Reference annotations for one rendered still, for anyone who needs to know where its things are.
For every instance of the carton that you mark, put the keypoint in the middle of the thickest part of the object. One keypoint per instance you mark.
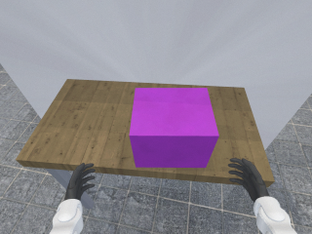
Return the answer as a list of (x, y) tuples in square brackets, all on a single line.
[(172, 128)]

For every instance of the right robot hand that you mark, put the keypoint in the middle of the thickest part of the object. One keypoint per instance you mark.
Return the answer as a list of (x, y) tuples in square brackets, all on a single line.
[(251, 178)]

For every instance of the left robot forearm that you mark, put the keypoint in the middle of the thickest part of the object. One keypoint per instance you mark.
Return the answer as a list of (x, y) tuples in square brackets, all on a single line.
[(68, 219)]

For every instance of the table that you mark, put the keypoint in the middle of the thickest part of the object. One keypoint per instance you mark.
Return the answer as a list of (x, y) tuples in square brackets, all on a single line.
[(89, 122)]

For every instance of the right robot forearm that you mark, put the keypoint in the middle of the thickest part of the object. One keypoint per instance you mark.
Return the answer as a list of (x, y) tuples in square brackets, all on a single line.
[(270, 217)]

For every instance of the left robot hand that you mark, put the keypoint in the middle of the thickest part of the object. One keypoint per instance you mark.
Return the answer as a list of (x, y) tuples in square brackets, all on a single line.
[(75, 187)]

